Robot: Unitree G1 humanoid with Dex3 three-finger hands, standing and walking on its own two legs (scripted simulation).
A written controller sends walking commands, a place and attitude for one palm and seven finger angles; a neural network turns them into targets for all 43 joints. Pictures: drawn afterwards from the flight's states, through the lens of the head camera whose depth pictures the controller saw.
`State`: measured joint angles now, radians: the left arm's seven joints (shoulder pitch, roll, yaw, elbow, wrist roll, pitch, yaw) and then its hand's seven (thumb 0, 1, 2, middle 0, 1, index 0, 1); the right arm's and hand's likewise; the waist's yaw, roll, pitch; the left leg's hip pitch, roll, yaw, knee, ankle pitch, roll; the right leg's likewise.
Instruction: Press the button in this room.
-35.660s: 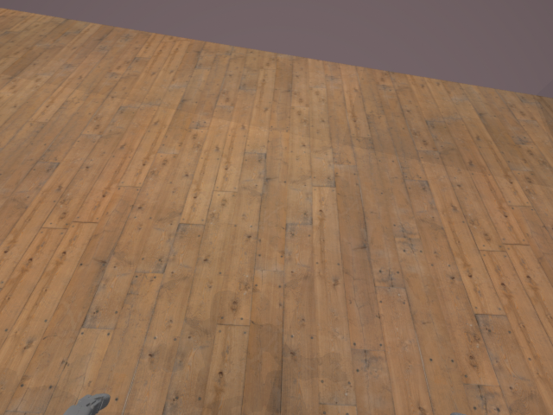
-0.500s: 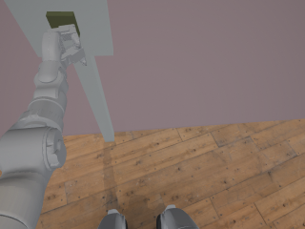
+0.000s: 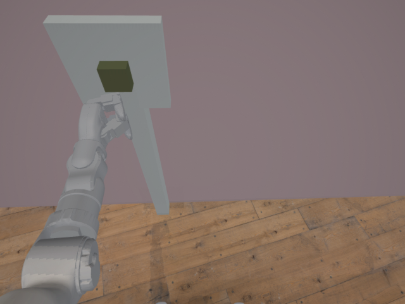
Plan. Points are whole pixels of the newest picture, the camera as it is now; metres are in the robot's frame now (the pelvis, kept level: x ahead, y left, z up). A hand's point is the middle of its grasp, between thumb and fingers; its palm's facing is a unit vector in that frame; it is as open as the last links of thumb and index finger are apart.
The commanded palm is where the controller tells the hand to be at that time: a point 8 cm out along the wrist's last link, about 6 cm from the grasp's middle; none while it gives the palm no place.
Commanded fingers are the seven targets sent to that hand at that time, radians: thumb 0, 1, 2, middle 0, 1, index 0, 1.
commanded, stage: pull the fist back off the button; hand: left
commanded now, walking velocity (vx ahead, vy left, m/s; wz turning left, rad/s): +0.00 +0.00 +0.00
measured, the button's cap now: (116, 75) +0.55 +0.18 +0.14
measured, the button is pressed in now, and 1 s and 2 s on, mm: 0 0 0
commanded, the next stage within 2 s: draw the hand back to the body in 0.26 s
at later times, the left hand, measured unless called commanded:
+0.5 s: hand (122, 134) +0.41 +0.15 +0.12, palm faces +0.01 -1.00 -0.01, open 3.1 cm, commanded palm +0.36 +0.20 +0.12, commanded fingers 0.00 0.90 0.90 -1.30 -1.50 -1.30 -1.50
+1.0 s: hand (69, 187) +0.28 +0.19 +0.16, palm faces +0.17 -0.97 -0.17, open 3.1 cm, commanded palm +0.24 +0.24 +0.16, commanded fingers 0.00 0.90 0.90 -1.30 -1.50 -1.30 -1.50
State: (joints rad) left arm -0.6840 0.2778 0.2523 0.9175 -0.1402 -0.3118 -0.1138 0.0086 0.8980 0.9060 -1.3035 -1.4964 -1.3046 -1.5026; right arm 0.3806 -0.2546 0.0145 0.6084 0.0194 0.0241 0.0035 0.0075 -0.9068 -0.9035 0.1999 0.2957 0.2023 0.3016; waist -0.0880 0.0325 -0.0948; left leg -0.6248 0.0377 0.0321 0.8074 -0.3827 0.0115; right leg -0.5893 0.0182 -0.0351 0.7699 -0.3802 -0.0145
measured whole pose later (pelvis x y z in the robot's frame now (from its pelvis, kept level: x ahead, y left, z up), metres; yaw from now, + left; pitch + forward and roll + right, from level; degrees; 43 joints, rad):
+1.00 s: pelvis +0.00 -0.01 +0.03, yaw +2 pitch -2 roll +0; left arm 0.04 0.27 0.12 -0.01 -0.13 -0.07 -0.03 0.01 0.90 0.90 -1.31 -1.50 -1.31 -1.50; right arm 0.16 -0.24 0.06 0.58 0.03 -0.07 -0.09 0.01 -0.91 -0.90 0.20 0.30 0.20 0.30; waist 0.04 0.04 -0.02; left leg -0.24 0.01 0.02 0.54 -0.27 0.01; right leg -0.21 0.00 -0.05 0.53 -0.29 -0.02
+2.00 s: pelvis +0.00 +0.00 +0.04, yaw +2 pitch -6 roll -1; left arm 0.52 0.31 0.29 -0.46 -0.06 -0.11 0.11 0.01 0.89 0.90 -1.31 -1.50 -1.31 -1.50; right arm 0.19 -0.21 0.04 0.62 -0.01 -0.09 -0.08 0.01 -0.90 -0.90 0.20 0.30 0.20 0.30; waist 0.07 0.06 0.03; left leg -0.10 0.01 0.01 0.43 -0.23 0.01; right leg -0.05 0.01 -0.05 0.38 -0.24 -0.01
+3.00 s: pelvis -0.14 +0.01 +0.02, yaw +2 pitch +3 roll -4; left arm 0.60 0.40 0.38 -0.62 -0.04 -0.29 0.14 0.01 0.89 0.90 -1.31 -1.50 -1.31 -1.50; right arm 0.15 -0.18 0.02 0.61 -0.02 -0.10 -0.06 0.01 -0.90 -0.90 0.20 0.30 0.21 0.30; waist 0.02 0.02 0.04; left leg -0.51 0.04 0.00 0.45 0.01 0.03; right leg -0.22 0.08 0.01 0.49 -0.32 0.00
